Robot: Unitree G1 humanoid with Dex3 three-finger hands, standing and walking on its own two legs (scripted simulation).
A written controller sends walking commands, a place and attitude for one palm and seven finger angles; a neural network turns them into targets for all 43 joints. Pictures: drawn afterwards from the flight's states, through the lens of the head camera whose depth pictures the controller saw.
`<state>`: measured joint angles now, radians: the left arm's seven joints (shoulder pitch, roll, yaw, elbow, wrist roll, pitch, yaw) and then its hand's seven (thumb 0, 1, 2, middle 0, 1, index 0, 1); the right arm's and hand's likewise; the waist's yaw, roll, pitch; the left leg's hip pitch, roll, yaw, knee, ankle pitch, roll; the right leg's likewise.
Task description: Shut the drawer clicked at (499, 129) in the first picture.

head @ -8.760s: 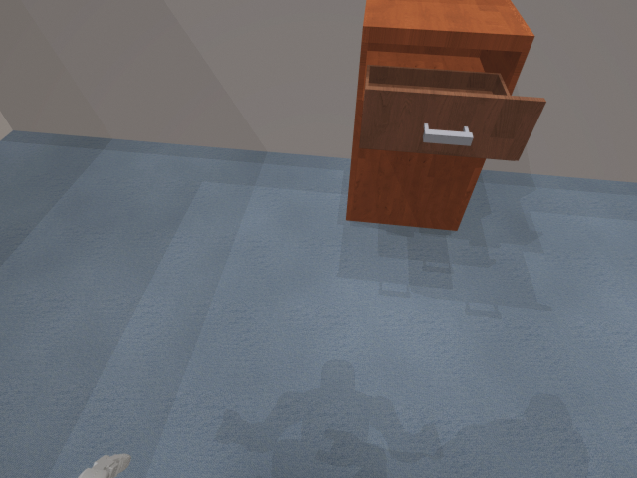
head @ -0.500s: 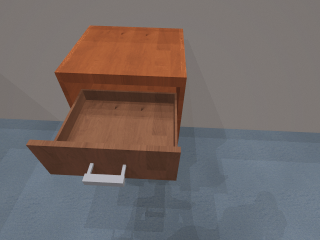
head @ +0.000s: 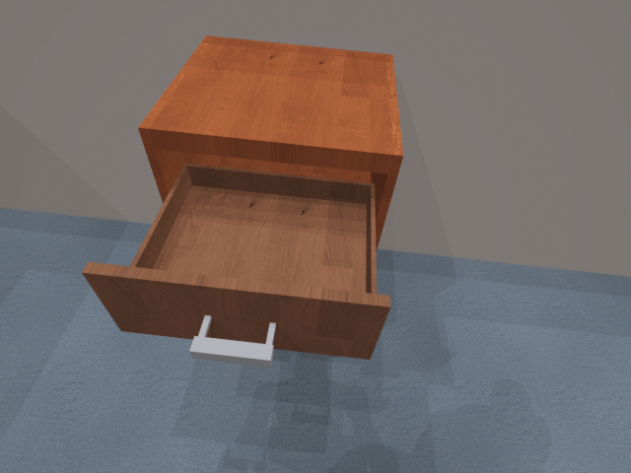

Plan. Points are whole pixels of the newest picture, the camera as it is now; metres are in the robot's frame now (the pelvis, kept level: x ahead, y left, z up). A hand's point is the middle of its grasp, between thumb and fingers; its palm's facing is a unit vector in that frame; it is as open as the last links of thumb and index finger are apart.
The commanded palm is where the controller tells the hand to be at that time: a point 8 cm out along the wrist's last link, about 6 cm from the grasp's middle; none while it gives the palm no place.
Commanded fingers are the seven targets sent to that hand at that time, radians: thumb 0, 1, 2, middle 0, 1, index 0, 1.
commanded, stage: shuffle to correct the standing spot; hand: left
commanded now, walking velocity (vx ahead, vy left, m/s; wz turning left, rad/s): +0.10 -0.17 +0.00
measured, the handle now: (236, 338) +0.33 +0.14 -0.09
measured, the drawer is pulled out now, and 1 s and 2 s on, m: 0.30 0.30 0.30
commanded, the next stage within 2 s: come to a stop and stand still in 0.04 s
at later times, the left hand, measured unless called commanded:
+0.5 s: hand out of the picture +0.04 +0.11 -0.17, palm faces +0.03 -0.97 -0.22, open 7.3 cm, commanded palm none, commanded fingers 0.00 0.90 0.90 -0.20 -0.30 -0.20 -0.30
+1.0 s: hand out of the picture -0.01 +0.15 -0.17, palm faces +0.02 -0.98 -0.19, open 7.4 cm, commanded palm none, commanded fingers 0.00 0.90 0.90 -0.20 -0.30 -0.20 -0.30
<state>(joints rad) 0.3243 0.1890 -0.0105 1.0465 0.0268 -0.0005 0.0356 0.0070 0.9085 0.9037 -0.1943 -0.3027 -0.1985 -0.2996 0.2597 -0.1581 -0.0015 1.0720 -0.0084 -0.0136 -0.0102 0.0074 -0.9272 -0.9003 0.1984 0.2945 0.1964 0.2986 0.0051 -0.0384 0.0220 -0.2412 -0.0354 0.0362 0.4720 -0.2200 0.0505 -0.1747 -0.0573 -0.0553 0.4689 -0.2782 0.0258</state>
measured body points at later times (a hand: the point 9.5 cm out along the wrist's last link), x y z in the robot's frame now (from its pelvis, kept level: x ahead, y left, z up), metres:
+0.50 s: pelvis +0.02 -0.06 +0.00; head +0.04 -0.06 +0.45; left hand +0.03 +0.17 -0.16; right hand +0.06 -0.29 -0.16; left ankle +0.02 +0.08 -0.74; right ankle -0.02 -0.14 -0.74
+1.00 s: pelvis +0.01 -0.03 +0.00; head +0.03 -0.02 +0.45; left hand -0.01 +0.20 -0.16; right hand +0.00 -0.25 -0.15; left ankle +0.02 +0.08 -0.74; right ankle -0.02 -0.14 -0.74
